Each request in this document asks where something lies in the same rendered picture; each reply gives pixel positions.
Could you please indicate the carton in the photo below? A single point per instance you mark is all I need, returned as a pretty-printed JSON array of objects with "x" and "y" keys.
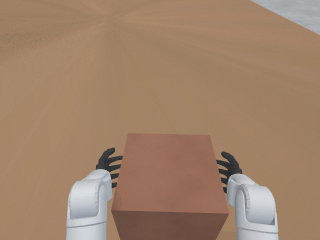
[{"x": 169, "y": 188}]

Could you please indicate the robot left forearm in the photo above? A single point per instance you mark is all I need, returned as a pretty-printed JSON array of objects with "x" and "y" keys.
[{"x": 87, "y": 207}]

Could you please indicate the right robot hand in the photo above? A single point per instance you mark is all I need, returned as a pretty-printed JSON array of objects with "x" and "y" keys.
[{"x": 232, "y": 168}]

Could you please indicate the left robot hand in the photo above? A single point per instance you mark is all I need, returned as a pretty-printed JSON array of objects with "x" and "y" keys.
[{"x": 104, "y": 162}]

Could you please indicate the robot right forearm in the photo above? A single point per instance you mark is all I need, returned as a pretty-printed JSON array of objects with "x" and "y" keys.
[{"x": 255, "y": 209}]

